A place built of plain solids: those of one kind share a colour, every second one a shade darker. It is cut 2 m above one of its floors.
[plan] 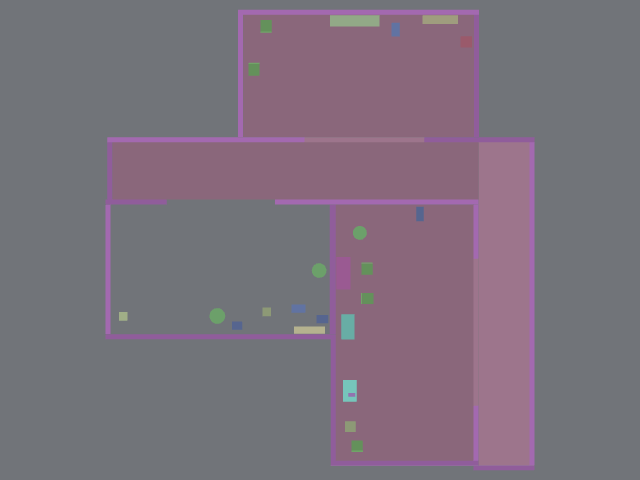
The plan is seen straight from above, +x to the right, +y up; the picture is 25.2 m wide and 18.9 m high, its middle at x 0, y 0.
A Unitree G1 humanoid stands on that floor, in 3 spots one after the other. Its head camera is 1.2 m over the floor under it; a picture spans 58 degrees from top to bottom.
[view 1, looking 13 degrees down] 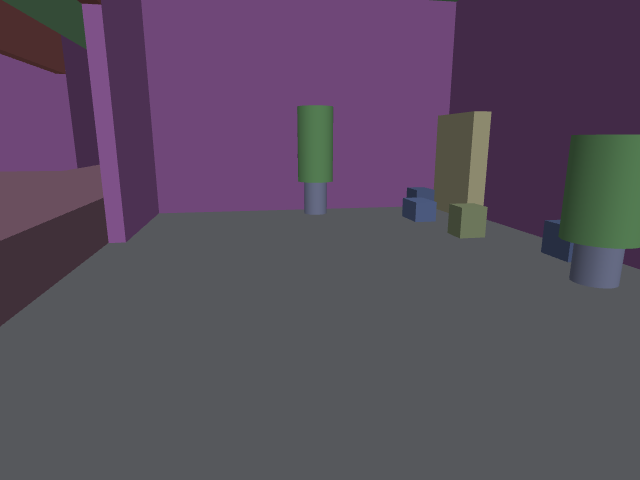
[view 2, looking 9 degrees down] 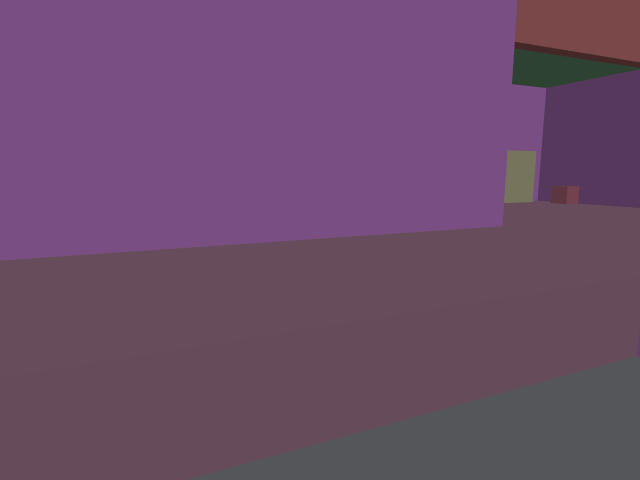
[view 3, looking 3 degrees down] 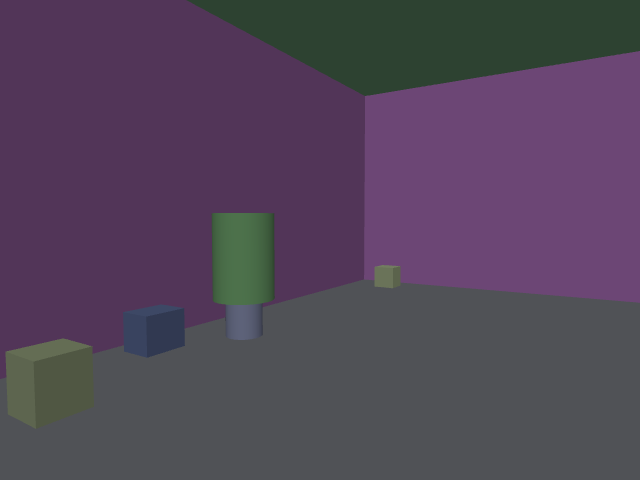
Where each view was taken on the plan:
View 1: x -7.17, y -0.02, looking -10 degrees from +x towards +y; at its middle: ground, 5.33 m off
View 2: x -4.77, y -0.02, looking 66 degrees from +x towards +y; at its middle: floor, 4.20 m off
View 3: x -0.75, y -0.02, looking -148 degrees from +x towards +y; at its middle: wall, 6.97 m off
